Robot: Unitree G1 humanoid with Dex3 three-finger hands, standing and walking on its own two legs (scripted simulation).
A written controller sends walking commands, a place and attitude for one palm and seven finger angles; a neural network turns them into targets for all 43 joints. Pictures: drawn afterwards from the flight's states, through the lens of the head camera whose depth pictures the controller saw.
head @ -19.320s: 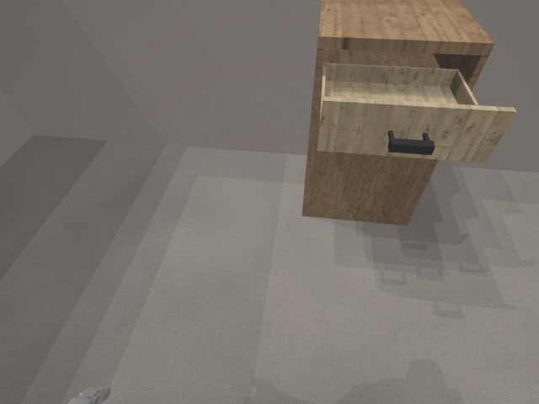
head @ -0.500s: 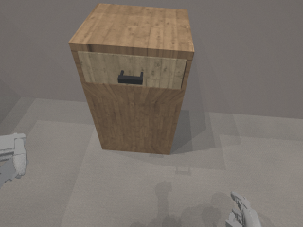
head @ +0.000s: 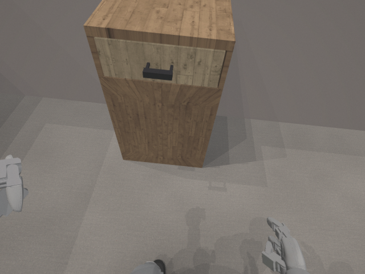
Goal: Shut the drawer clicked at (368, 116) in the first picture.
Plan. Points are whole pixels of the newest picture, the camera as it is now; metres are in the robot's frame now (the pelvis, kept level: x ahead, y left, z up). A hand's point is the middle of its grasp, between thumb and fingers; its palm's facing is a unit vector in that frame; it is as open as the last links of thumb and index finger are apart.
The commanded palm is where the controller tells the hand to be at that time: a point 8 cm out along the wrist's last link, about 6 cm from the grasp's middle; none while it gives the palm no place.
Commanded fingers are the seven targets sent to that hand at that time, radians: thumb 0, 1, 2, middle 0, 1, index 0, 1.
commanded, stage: step back with the hand held close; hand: left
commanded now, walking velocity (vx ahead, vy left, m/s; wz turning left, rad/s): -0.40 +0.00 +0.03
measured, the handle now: (158, 70) +0.76 +0.17 -0.03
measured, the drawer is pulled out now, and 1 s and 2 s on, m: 0.00 0.00 0.00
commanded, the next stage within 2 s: stop stepping back and stand still in 0.46 s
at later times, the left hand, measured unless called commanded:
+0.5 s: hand out of the picture +0.09 +0.27 +0.17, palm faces +0.32 -0.83 -0.46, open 3.3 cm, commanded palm +0.03 +0.30 +0.19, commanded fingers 0.00 0.90 0.90 -1.40 -1.60 -1.40 -1.60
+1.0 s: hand out of the picture -0.01 +0.29 +0.19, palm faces +0.32 -0.83 -0.45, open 3.3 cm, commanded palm -0.06 +0.33 +0.19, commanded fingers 0.00 0.90 0.90 -1.40 -1.60 -1.40 -1.60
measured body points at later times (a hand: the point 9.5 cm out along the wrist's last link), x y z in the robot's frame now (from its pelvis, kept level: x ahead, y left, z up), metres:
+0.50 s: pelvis -0.10 +0.02 +0.00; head -0.08 +0.06 +0.45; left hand +0.06 +0.31 +0.20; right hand +0.08 -0.22 -0.06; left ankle +0.10 +0.09 -0.72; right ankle -0.16 -0.10 -0.73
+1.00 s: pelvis -0.21 +0.06 +0.01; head -0.23 +0.09 +0.46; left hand -0.04 +0.34 +0.21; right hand -0.07 -0.18 -0.07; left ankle -0.11 +0.15 -0.69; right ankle -0.21 -0.03 -0.73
